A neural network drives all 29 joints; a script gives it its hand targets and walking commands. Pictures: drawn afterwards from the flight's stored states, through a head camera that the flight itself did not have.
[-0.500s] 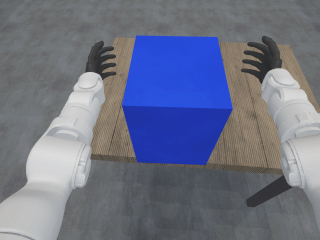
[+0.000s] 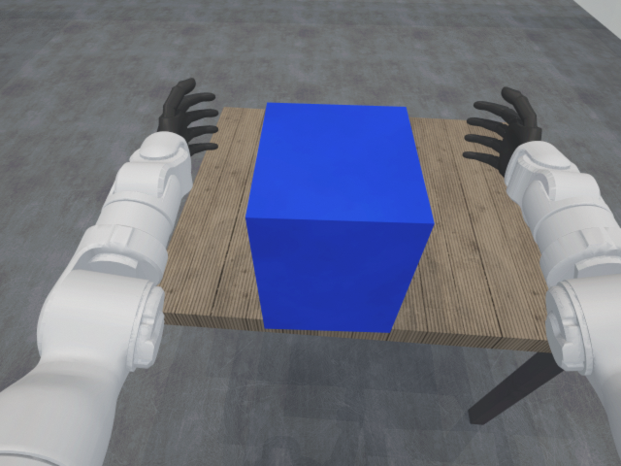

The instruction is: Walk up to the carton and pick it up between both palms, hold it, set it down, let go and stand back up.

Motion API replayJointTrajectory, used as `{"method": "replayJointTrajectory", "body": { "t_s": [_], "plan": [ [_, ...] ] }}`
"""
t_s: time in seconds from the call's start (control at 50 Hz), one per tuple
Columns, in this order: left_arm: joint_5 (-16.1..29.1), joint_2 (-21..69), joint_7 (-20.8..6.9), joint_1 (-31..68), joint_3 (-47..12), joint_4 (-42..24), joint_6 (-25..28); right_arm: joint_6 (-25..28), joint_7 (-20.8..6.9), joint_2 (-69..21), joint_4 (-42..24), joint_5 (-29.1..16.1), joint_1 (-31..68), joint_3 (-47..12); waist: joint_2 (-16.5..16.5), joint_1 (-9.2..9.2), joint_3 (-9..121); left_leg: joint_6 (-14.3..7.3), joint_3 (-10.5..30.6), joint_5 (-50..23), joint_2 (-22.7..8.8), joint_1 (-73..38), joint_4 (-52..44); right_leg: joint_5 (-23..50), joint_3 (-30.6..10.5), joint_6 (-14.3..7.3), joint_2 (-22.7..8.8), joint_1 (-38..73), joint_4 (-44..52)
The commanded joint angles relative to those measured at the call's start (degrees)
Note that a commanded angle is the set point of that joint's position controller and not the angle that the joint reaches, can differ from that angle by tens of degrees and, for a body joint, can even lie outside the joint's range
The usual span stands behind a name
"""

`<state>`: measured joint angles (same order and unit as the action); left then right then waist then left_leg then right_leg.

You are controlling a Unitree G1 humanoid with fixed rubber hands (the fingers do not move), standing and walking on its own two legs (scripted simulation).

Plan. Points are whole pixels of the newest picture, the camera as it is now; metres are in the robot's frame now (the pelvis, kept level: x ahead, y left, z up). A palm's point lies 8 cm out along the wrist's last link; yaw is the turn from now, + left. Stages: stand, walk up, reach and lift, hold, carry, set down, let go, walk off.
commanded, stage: set down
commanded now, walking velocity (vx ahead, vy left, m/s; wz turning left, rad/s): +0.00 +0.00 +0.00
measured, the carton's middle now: (331, 223) +0.48 +0.02 +0.02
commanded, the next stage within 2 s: none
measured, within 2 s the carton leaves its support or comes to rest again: neither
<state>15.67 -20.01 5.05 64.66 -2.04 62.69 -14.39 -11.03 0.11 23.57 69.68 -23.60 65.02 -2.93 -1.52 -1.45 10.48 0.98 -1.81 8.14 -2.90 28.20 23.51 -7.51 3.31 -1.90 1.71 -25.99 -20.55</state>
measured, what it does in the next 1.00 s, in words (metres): stands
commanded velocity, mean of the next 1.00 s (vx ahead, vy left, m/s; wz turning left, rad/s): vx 0.00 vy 0.00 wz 0.00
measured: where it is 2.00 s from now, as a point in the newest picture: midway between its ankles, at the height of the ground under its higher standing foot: outside the picture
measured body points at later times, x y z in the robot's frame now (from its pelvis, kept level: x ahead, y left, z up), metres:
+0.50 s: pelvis +0.01 +0.00 +0.00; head +0.04 +0.01 +0.45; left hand +0.41 +0.22 +0.09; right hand +0.42 -0.21 +0.09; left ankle +0.02 +0.13 -0.74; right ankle +0.02 -0.10 -0.74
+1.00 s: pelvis +0.01 +0.01 +0.00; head +0.02 +0.01 +0.45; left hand +0.34 +0.22 +0.03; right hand +0.35 -0.21 +0.03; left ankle +0.02 +0.13 -0.74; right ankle +0.02 -0.10 -0.74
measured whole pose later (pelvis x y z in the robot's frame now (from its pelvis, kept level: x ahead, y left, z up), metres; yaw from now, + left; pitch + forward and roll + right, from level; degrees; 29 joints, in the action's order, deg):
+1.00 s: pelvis +0.01 +0.01 +0.00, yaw +1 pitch +5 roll +0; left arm 10.2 -11.6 4.3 17.3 1.4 40.6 9.1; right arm 12.7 -1.9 14.7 49.0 -17.5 20.2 -0.6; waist -0.7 -0.4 5.1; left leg 0.6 -1.1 10.9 -1.6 18.8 24.8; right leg -11.1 2.5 -1.3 0.9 -17.1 -23.4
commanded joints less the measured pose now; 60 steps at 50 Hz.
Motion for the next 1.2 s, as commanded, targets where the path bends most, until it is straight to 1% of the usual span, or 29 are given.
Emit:
{"method": "replayJointTrajectory", "body": {
  "t_s": [0.0, 0.02, 0.1, 0.12, 0.16, 0.18, 0.2, 0.22, 0.24, 0.28, 0.34, 0.36, 0.5, 0.52, 0.54, 0.56, 0.6, 0.64, 0.66, 0.74, 0.76, 0.78, 0.8, 0.9, 0.94, 1.02, 1.08, 1.12, 1.18],
  "plan": [
    [-0.47, -8.00, 0.45, 24.68, 2.09, -11.88, 4.02, 4.12, -0.28, 9.61, -12.89, 0.31, 24.14, 1.45, 1.83, -0.90, 33.58, 0.58, -0.39, -11.31, 2.40, -15.32, -0.58, 13.14, -0.94, 2.95, 1.16, 16.64, -1.02],
    [-0.71, -8.58, 0.47, 26.75, 2.93, -14.13, 4.35, 4.85, -0.31, 10.69, -14.99, 0.43, 25.97, 1.98, 2.38, -0.89, 34.94, 0.87, -0.38, -12.13, 2.34, -15.77, -0.07, 13.23, -1.08, 3.01, 1.04, 15.83, -1.06],
    [-2.78, -7.40, -0.12, 17.40, 5.26, -20.86, 4.66, 6.62, 0.13, 9.56, -17.73, 0.17, 17.10, 1.79, 2.64, -0.54, 36.55, 1.20, -0.42, -18.21, 2.86, -17.84, 1.10, 20.86, -1.60, 3.24, 1.52, 20.44, -1.84],
    [-2.86, -7.83, -0.47, 15.64, 6.59, -23.79, 4.97, 7.79, 0.50, 10.07, -21.60, 0.33, 16.62, 2.19, 0.76, -0.51, 38.59, 1.23, -0.50, -19.14, 3.01, -18.48, 1.13, 22.68, -1.37, 3.79, 1.59, 21.67, -2.13],
    [-3.97, -8.03, -1.19, 13.20, 7.78, -26.99, 5.06, 8.55, 1.02, 9.69, -23.98, 1.61, 14.33, 3.22, 1.01, 0.24, 35.64, 1.28, -0.60, -19.96, 3.59, -17.46, 1.28, 25.32, -1.67, 4.04, 1.93, 23.22, -2.40],
    [-4.29, -7.93, -1.12, 13.47, 8.06, -27.80, 4.91, 8.79, 1.30, 9.98, -24.53, 2.69, 14.43, 4.31, 1.48, 0.81, 34.70, 1.41, -0.64, -17.24, 3.66, -17.19, 0.48, 22.85, -1.62, 4.28, 1.58, 22.63, -2.34],
    [-4.26, -7.65, -1.21, 11.27, 8.44, -28.73, 4.80, 9.01, 1.28, 9.76, -26.73, 2.57, 13.39, 4.02, 1.07, 0.04, 34.31, 0.83, -0.64, -16.90, 3.57, -18.12, 0.14, 21.85, -1.83, 4.55, 1.54, 22.63, -2.23],
    [-4.44, -6.23, -1.20, 6.38, 8.35, -32.70, 5.26, 9.57, 1.46, 8.70, -28.93, 2.54, 8.04, 4.04, 0.94, 0.32, 35.67, 1.08, -1.07, -19.95, 3.97, -19.20, 0.72, 25.22, -1.92, 4.49, 1.84, 24.44, -2.42],
    [-4.16, -6.95, -1.24, 8.21, 8.09, -34.15, 5.51, 10.12, 1.47, 8.96, -31.00, 2.68, 10.32, 4.72, 2.61, 0.31, 36.26, 1.24, -0.66, -19.13, 3.85, -18.74, 0.91, 23.69, -2.22, 3.93, 1.76, 23.18, -2.59],
    [-3.62, -6.38, -1.17, 6.93, 8.19, -33.50, 5.05, 9.85, 1.16, 9.67, -31.63, 3.41, 9.62, 5.94, 1.55, 0.70, 34.03, 1.29, -0.26, -17.80, 3.64, -19.58, 0.97, 20.39, -1.48, 3.99, 2.03, 20.42, -2.40],
    [-5.22, -4.30, -1.75, -3.73, 9.27, -37.30, 5.71, 11.25, 1.25, 7.62, -33.93, 3.30, -1.02, 5.39, 0.43, 1.21, 33.52, 1.33, -0.18, -22.34, 4.02, -21.60, 1.34, 26.16, -2.09, 4.50, 1.93, 23.64, -2.42],
    [-4.68, -6.23, -1.70, 1.68, 8.81, -39.32, 6.22, 11.61, 1.12, 8.18, -35.59, 3.61, 3.76, 6.29, 1.21, 1.09, 33.85, 1.36, -0.12, -19.37, 3.97, -19.94, 1.40, 23.23, -2.09, 4.22, 1.92, 22.54, -2.72],
    [-6.32, -2.01, -1.93, -14.36, 9.01, -37.83, 10.25, 14.75, -0.21, 4.18, -35.57, 4.19, -11.28, 4.81, 0.84, 0.28, 25.42, 0.74, 0.25, -18.13, 3.79, -19.59, -0.15, 19.76, -2.87, 3.63, 1.19, 23.03, -1.23],
    [-6.92, -2.99, -2.11, -10.86, 8.85, -36.31, 10.78, 14.60, -0.22, 4.43, -33.75, 4.17, -7.86, 5.06, 1.33, 0.67, 23.44, 0.39, 0.07, -15.26, 3.62, -18.29, -0.93, 17.72, -3.26, 4.02, 0.70, 21.00, -1.26],
    [-7.00, -1.23, -2.46, -15.81, 8.90, -34.81, 11.43, 14.92, -0.36, 3.06, -32.42, 4.19, -13.22, 3.76, -0.82, 0.52, 20.50, 0.23, 0.18, -14.49, 3.84, -18.27, -1.17, 17.26, -3.26, 3.80, 0.73, 23.18, -0.66],
    [-6.66, -1.65, -2.52, -13.46, 8.26, -34.65, 12.29, 15.43, -0.28, 3.00, -31.89, 4.21, -11.16, 4.22, -0.03, 0.76, 18.69, 0.10, 0.32, -12.08, 3.75, -17.76, -1.91, 14.42, -3.41, 3.62, 0.61, 21.28, -0.10],
    [-6.83, -0.88, -2.06, -16.96, 8.82, -36.02, 15.26, 17.69, -0.81, 1.89, -33.63, 4.24, -15.04, 3.80, 0.53, -0.90, 20.74, 0.35, 0.24, -15.19, 4.03, -18.62, -0.92, 16.10, -3.72, 3.54, 0.59, 22.50, -0.54],
    [-6.25, -2.58, -1.42, -13.41, 8.14, -37.96, 17.43, 19.48, -0.88, 4.26, -36.80, 5.06, -11.57, 5.55, 1.25, 0.36, 23.91, 0.71, 0.12, -14.97, 3.91, -17.97, -0.30, 16.41, -3.45, 3.42, 0.82, 21.56, -1.80],
    [-6.04, -2.45, -1.18, -14.91, 8.02, -36.96, 18.13, 19.79, -1.22, 3.63, -36.52, 5.22, -12.61, 5.37, 0.74, -0.43, 22.99, 0.53, -0.03, -13.48, 3.89, -18.00, -0.21, 14.65, -3.44, 3.42, 0.71, 21.06, -1.72],
    [-6.80, 1.34, -1.59, -23.31, 7.32, -33.86, 20.22, 21.43, -1.37, 1.66, -32.15, 6.12, -21.50, 5.22, 0.77, 0.81, 19.19, 0.67, 0.79, -12.93, 3.66, -18.99, -0.65, 13.28, -3.59, 3.07, 0.43, 20.80, -1.10],
    [-6.20, -0.45, -1.53, -19.80, 6.85, -35.42, 21.25, 22.50, -1.29, 2.40, -34.93, 6.23, -17.44, 5.77, 1.20, 0.72, 20.40, 0.65, 0.28, -12.19, 3.74, -18.13, -0.14, 12.74, -3.66, 3.04, 0.33, 20.07, -1.30],
    [-6.13, 0.52, -1.40, -22.80, 6.67, -33.31, 21.90, 23.01, -1.32, 1.19, -33.22, 6.68, -20.47, 4.83, -0.02, 1.05, 17.64, 0.68, 0.54, -11.67, 3.65, -17.18, -0.33, 12.71, -3.50, 3.16, 0.35, 20.33, -1.39],
    [-5.04, -1.62, -1.28, -17.00, 6.23, -34.15, 22.73, 23.59, -1.40, 2.11, -35.37, 6.67, -15.49, 5.98, 0.33, 0.93, 19.57, 0.47, 0.46, -9.38, 3.91, -16.16, -0.31, 10.64, -3.48, 3.02, 0.06, 19.09, -1.68],
    [-6.21, 2.79, -0.67, -29.60, 5.18, -32.54, 25.49, 25.74, -1.92, 0.68, -30.54, 5.85, -27.87, 4.53, 1.67, 1.71, 17.45, 1.47, 1.30, -14.03, 3.37, -19.65, 0.29, 13.44, -3.57, 2.38, 0.28, 20.24, -1.91],
    [-5.60, 2.08, -1.08, -28.96, 4.93, -32.25, 26.56, 27.31, -1.83, 1.87, -30.82, 5.74, -26.76, 5.19, 2.22, 1.98, 16.48, 1.57, 1.32, -12.74, 3.28, -18.65, 0.22, 12.90, -3.18, 2.65, 0.47, 18.93, -2.02],
    [-4.85, 2.87, 0.42, -30.29, 3.62, -32.46, 29.38, 29.72, -2.98, 1.42, -30.32, 6.39, -28.54, 5.17, 1.02, 1.62, 14.50, 1.79, 1.69, -11.15, 3.01, -19.94, 0.91, 6.70, -2.57, 1.56, 1.00, 15.29, -1.51],
    [-5.58, 2.63, 0.45, -33.41, 3.70, -31.38, 31.66, 31.45, -3.10, 0.36, -29.23, 6.62, -31.61, 4.49, 0.51, 1.50, 12.35, 1.43, 1.52, -9.66, 3.17, -18.28, 0.84, 6.70, -3.35, 1.60, 0.59, 16.44, -1.92],
    [-4.53, 1.72, 1.12, -29.73, 3.50, -30.45, 33.03, 32.17, -3.32, 0.78, -29.60, 6.35, -28.06, 5.20, 1.67, 1.00, 12.14, 0.90, 1.07, -3.94, 3.37, -15.60, 0.93, 1.99, -4.11, 1.32, -0.43, 15.05, -2.23],
    [-4.26, 3.16, 0.84, -37.53, 2.77, -28.85, 34.93, 33.78, -3.42, -0.94, -27.73, 5.85, -35.07, 3.00, -0.43, 0.88, 11.08, 0.63, 1.03, -5.21, 3.57, -15.06, 1.82, 5.22, -4.18, 1.48, -0.29, 17.13, -3.55]
  ]
}}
